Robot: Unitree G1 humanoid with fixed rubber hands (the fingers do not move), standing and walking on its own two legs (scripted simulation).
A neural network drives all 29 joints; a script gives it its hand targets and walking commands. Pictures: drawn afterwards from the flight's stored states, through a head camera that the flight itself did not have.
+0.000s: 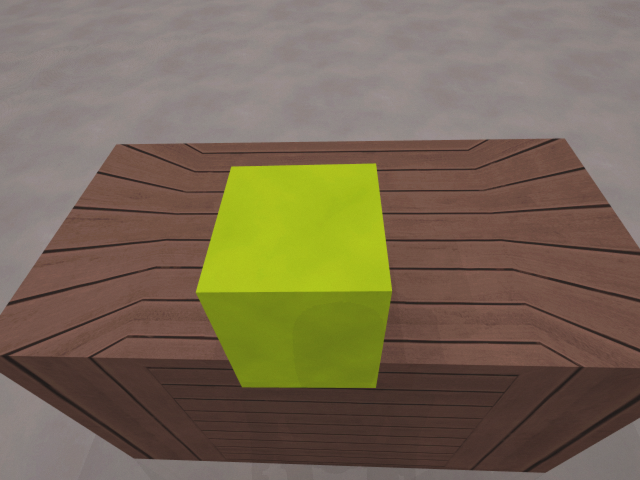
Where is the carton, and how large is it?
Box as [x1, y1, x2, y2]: [196, 164, 391, 387]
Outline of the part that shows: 375,164 231,167 196,293 242,386 375,387 391,294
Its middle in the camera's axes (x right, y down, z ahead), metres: -0.02 +0.06 +0.56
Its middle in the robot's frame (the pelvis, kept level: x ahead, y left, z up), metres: +0.39 +0.06 +0.02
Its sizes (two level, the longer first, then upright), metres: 0.210 0.200 0.250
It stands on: a pedestal, 0.67 m high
